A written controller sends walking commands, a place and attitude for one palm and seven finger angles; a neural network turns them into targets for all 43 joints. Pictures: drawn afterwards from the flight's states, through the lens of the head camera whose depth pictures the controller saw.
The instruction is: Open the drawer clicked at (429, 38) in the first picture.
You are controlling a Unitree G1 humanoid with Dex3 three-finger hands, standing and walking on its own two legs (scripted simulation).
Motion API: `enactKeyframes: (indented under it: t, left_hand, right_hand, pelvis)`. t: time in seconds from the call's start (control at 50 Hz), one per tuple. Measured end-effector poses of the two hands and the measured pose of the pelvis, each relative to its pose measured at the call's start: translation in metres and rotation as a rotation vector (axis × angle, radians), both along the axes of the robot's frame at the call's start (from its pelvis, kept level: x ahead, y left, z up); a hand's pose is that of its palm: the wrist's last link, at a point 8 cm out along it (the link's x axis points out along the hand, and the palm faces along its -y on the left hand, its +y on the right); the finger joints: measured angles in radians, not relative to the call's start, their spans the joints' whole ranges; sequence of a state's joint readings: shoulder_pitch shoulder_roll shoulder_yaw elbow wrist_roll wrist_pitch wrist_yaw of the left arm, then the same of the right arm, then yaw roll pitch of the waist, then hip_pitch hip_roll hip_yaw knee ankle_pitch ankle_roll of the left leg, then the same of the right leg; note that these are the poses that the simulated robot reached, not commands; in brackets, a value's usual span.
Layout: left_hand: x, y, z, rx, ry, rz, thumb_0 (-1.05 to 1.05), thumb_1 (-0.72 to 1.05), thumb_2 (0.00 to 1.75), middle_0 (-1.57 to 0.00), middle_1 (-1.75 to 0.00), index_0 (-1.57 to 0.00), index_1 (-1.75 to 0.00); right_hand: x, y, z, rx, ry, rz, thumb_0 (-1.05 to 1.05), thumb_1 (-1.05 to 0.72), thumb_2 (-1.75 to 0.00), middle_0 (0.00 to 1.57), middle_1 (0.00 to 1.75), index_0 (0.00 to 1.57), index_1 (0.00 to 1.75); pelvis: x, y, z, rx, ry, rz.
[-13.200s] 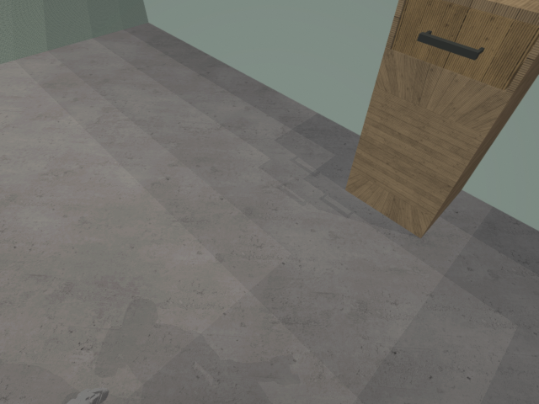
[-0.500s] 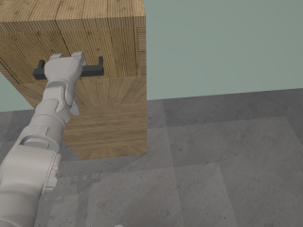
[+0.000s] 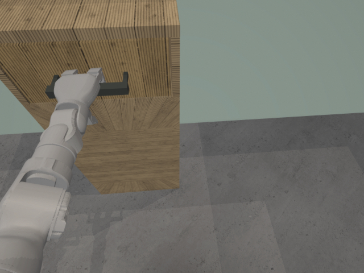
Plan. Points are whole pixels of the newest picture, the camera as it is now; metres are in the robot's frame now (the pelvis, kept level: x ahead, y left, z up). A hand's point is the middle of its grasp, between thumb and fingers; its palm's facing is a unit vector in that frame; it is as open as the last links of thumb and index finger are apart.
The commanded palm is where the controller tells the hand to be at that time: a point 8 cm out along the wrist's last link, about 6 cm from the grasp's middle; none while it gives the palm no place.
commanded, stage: close the thumb around the handle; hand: left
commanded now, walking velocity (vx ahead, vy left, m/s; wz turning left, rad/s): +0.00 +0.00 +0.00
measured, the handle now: (90, 83) +0.54 +0.20 +0.09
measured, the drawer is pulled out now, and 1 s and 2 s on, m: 0.00 0.01 0.07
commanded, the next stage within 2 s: pull the drawer open in 0.34 s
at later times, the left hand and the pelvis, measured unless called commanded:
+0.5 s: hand (89, 106) +0.49 +0.20 +0.07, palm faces -0.05 -0.03 -1.00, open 5.5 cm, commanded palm +0.46 +0.20 +0.12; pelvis +0.00 +0.00 +0.00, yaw +0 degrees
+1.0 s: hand (88, 110) +0.47 +0.20 +0.07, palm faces -0.04 -0.03 -1.00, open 5.5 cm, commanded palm +0.46 +0.20 +0.12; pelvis +0.01 +0.00 +0.00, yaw +1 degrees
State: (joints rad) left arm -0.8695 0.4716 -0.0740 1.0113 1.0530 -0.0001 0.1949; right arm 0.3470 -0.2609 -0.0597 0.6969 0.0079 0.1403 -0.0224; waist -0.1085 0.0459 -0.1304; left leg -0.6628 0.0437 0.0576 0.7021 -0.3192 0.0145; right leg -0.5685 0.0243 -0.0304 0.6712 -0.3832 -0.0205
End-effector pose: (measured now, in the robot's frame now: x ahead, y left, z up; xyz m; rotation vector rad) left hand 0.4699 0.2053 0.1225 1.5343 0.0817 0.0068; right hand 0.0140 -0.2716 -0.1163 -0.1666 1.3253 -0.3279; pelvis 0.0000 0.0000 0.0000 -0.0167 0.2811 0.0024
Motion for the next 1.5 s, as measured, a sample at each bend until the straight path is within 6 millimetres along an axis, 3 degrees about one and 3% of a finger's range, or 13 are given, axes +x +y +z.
enactKeyframes:
  t: [0.28,0.64,0.82,1.0,1.18,1.32,1.4,1.5]
  left_hand:
    - [-0.002,-0.006,0.001,0.013,-0.004,-0.005,0.00,0.72,0.83,-0.38,-1.34,-0.41,-1.33]
    - [-0.005,-0.005,0.000,-0.005,-0.010,-0.009,0.01,0.74,0.79,-0.33,-1.35,-0.41,-1.35]
    - [-0.017,-0.005,-0.002,-0.017,-0.034,-0.020,0.01,0.75,0.80,-0.30,-1.35,-0.39,-1.35]
    - [-0.015,-0.006,0.000,0.011,-0.007,-0.010,0.00,0.72,0.82,-0.35,-1.35,-0.40,-1.35]
    - [-0.016,-0.005,0.001,-0.007,-0.002,-0.010,0.01,0.73,0.80,-0.34,-1.35,-0.41,-1.35]
    - [-0.030,-0.005,-0.001,-0.027,-0.032,-0.023,0.01,0.74,0.79,-0.30,-1.35,-0.40,-1.35]
    - [-0.046,-0.005,-0.002,-0.032,-0.056,-0.029,0.01,0.75,0.79,-0.29,-1.35,-0.39,-1.35]
    - [-0.047,-0.006,-0.002,0.001,-0.050,-0.021,0.00,0.73,0.81,-0.32,-1.35,-0.38,-1.35]
  right_hand:
    - [-0.001,0.004,-0.005,0.023,0.008,0.002,0.00,-0.91,-0.90,0.20,0.30,0.20,0.30]
    - [-0.003,0.003,-0.003,0.026,0.009,-0.016,0.00,-0.91,-0.90,0.20,0.29,0.20,0.30]
    - [0.025,0.003,-0.001,0.042,-0.036,0.000,0.00,-0.91,-0.90,0.20,0.29,0.20,0.30]
    - [0.053,0.003,-0.002,0.029,-0.091,0.053,0.00,-0.91,-0.90,0.20,0.29,0.20,0.30]
    - [0.037,0.001,-0.002,0.027,-0.079,0.037,0.00,-0.91,-0.90,0.20,0.29,0.20,0.30]
    - [0.021,0.000,0.000,0.045,-0.043,-0.008,0.00,-0.91,-0.90,0.20,0.29,0.20,0.30]
    - [0.028,0.001,0.000,0.057,-0.058,-0.005,0.00,-0.91,-0.90,0.20,0.29,0.20,0.30]
    - [0.048,0.002,-0.002,0.047,-0.074,0.053,0.00,-0.91,-0.90,0.20,0.29,0.20,0.30]
  pelvis:
    - [-0.001,-0.001,-0.001,0.002,-0.002,0.005]
    - [0.003,-0.001,0.002,0.005,-0.008,-0.014]
    - [0.013,0.001,0.005,0.009,-0.027,-0.018]
    - [0.008,-0.002,0.003,0.009,-0.030,0.008]
    - [0.003,-0.004,0.003,0.011,-0.028,-0.001]
    - [0.009,-0.003,0.006,0.014,-0.040,-0.026]
    - [0.013,-0.002,0.008,0.014,-0.057,-0.025]
    - [0.008,-0.003,0.007,0.014,-0.069,0.005]
